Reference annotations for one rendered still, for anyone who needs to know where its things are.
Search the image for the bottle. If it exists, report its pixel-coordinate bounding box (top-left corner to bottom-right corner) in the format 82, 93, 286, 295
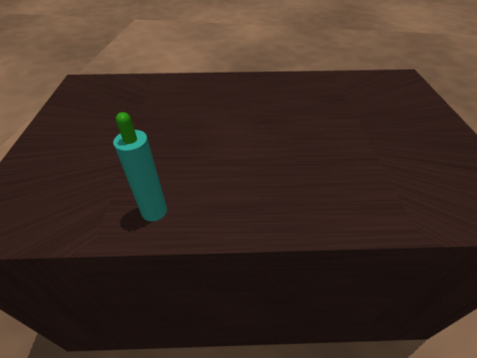
113, 112, 167, 222

